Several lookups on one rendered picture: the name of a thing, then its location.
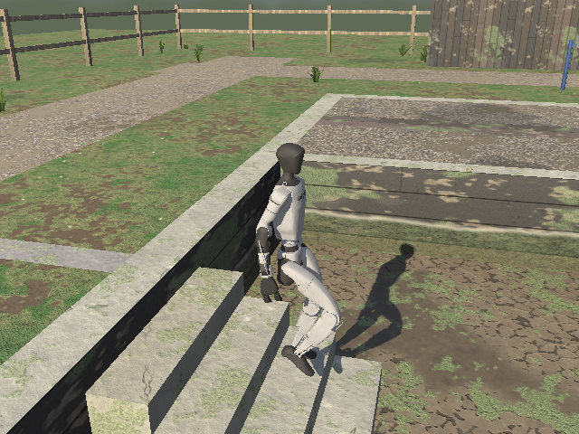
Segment right robot forearm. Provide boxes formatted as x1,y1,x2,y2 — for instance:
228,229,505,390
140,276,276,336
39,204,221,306
255,227,273,278

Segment left robot shin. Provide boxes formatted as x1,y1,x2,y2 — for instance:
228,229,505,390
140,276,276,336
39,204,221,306
291,307,323,349

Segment right robot thigh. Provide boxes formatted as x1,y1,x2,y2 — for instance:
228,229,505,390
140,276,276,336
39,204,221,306
277,260,341,326

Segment right robot upper arm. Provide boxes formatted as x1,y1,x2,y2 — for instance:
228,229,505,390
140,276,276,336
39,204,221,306
256,186,291,238

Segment robot right hand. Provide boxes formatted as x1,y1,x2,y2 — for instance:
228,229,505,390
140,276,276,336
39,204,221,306
261,277,282,303

